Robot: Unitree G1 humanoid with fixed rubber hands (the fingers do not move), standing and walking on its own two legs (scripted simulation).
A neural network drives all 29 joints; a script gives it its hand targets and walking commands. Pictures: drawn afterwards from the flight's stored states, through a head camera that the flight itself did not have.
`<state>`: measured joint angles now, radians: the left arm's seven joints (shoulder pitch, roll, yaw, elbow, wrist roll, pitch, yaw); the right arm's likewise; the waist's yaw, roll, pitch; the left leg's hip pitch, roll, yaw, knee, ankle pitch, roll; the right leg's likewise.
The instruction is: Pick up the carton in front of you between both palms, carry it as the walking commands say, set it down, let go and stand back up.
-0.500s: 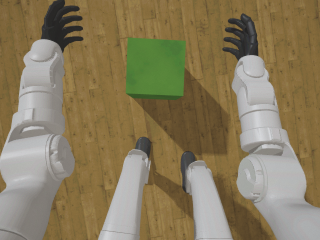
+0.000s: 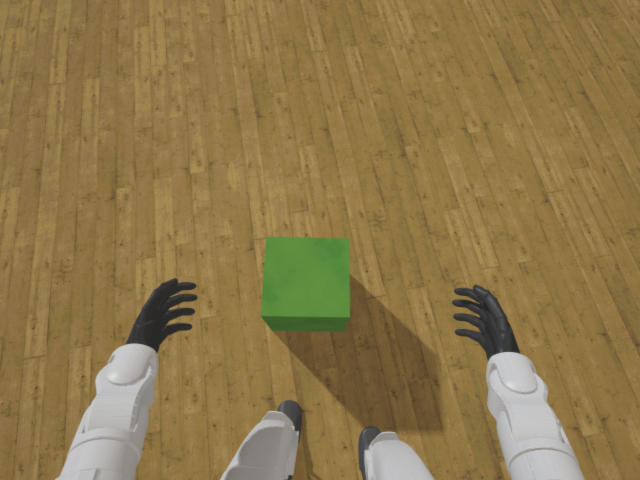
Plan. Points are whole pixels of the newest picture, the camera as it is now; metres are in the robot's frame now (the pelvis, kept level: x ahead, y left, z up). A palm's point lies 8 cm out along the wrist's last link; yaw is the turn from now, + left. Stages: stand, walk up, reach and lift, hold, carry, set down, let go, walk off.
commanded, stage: let go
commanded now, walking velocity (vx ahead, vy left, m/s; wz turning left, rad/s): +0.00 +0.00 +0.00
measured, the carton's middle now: (307, 287) +0.47 +0.07 -0.62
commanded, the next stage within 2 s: stand in 0.70 s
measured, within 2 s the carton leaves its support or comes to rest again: neither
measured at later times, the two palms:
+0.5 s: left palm (156, 400) +0.19 +0.20 -0.04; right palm (583, 423) +0.19 -0.26 -0.04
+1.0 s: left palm (101, 406) +0.18 +0.27 -0.06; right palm (611, 441) +0.18 -0.30 -0.05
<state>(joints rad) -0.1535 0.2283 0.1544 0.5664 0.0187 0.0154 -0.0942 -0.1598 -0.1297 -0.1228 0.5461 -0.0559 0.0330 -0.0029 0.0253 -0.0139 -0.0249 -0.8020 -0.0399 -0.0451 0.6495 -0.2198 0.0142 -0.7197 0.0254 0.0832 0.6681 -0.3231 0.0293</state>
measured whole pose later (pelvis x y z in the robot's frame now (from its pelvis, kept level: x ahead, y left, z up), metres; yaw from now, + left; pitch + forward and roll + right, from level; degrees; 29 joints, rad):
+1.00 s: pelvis +0.04 -0.01 +0.02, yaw -1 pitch +0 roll +0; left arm 0.22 0.34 0.06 0.64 0.03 0.03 0.01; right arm 0.17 -0.32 -0.04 0.74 -0.04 0.01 -0.02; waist 0.00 -0.04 0.00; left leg -0.24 -0.02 -0.03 0.53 -0.29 0.00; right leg -0.14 0.02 0.08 0.49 -0.36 0.00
